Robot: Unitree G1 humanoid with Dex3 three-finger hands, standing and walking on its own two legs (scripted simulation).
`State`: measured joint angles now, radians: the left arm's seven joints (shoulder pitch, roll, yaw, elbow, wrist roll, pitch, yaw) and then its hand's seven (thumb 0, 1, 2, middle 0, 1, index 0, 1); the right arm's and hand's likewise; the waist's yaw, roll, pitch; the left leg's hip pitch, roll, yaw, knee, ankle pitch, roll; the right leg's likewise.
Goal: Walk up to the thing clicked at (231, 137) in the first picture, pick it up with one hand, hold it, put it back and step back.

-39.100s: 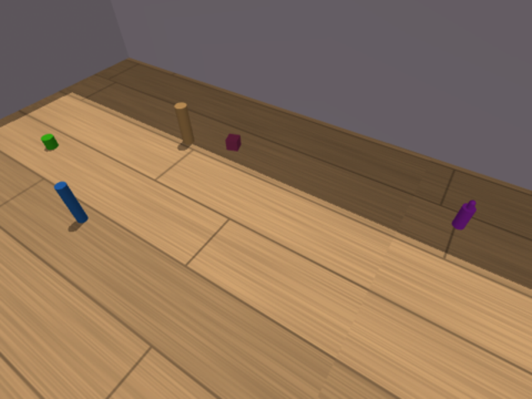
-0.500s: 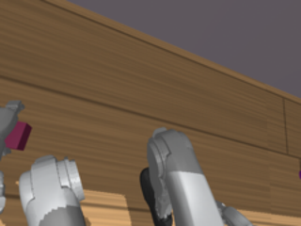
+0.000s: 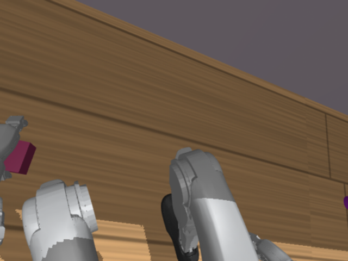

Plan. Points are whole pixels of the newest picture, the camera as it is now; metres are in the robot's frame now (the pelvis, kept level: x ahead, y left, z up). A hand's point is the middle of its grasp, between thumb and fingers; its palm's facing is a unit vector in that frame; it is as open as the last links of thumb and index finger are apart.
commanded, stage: close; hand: left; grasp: from above
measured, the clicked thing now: (11, 156) +0.39 +0.28 -0.26
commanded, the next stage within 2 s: none
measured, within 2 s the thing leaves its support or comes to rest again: neither
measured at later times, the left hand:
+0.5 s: hand (2, 155) +0.39 +0.29 -0.23, palm faces -0.48 -0.06 -0.88, open 12.6 cm
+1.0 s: hand (2, 155) +0.39 +0.29 -0.23, palm faces -0.48 -0.05 -0.88, open 12.6 cm
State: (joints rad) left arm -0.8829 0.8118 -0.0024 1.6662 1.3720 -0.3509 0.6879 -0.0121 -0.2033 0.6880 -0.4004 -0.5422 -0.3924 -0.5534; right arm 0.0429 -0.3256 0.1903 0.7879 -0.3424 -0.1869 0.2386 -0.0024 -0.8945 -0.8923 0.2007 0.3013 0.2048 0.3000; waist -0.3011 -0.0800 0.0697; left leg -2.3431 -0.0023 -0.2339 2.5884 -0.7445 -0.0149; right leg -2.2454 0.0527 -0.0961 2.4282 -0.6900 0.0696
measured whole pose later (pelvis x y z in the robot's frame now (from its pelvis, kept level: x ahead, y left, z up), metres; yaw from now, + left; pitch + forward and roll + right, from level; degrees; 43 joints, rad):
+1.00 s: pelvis +0.00 +0.00 +0.00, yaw +0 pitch +27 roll -12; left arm -0.88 0.81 -0.01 1.65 1.36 -0.34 0.67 0.00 -0.21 0.71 -0.37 -0.57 -0.36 -0.58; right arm 0.04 -0.32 0.19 0.78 -0.34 -0.19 0.23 0.00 -0.89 -0.89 0.20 0.30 0.20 0.30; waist -0.30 -0.08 0.08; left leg -2.34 -0.01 -0.23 2.59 -0.74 -0.01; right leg -2.25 0.05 -0.10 2.43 -0.68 0.07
